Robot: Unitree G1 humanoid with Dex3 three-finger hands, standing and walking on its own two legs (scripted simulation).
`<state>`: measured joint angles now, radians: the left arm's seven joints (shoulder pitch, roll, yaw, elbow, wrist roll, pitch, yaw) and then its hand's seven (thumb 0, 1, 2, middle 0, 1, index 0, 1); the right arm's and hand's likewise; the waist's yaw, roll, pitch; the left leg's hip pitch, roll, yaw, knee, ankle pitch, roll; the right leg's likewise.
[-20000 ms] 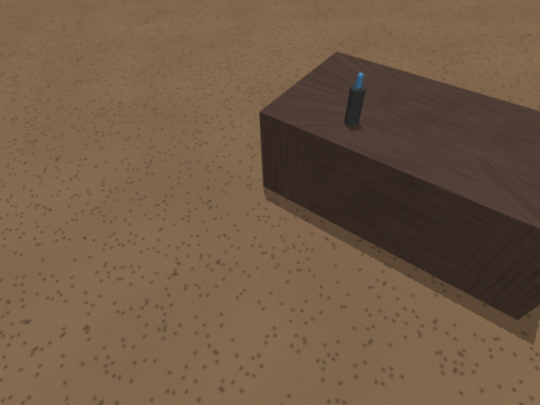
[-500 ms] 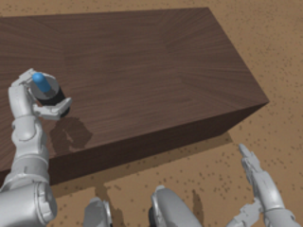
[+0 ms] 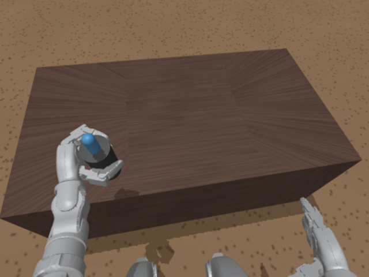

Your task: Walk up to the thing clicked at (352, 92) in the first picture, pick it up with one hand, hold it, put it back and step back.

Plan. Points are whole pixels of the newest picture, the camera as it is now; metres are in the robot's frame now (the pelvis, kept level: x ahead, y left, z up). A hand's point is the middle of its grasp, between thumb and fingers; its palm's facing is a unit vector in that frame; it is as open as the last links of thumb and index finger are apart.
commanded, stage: lift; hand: left
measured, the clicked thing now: (100, 156) +0.38 +0.16 +0.03
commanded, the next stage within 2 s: hold in 0.56 s
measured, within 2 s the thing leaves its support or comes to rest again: neither
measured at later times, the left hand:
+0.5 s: hand (93, 161) +0.36 +0.17 +0.05, palm faces +0.13 -0.99 -0.02, open 8.7 cm
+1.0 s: hand (88, 159) +0.35 +0.17 +0.07, palm faces +0.13 -0.99 -0.03, open 8.7 cm
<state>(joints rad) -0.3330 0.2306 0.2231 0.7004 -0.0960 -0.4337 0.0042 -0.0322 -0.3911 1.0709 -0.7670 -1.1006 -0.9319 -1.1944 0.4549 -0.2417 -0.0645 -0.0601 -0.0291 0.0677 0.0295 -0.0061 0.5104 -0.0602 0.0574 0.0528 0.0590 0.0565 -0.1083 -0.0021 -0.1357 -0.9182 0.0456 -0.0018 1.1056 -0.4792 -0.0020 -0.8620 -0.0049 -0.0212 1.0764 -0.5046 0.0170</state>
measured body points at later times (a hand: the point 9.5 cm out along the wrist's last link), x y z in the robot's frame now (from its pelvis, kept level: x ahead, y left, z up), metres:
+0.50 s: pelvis +0.01 +0.00 +0.02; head +0.07 +0.01 +0.47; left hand +0.34 +0.22 +0.06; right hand +0.16 -0.26 +0.00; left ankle +0.03 +0.12 -0.66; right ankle +0.01 -0.13 -0.66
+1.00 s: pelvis +0.02 +0.00 +0.03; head +0.07 +0.01 +0.47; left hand +0.34 +0.22 +0.08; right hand +0.17 -0.25 +0.00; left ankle +0.03 +0.12 -0.66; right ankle +0.01 -0.13 -0.66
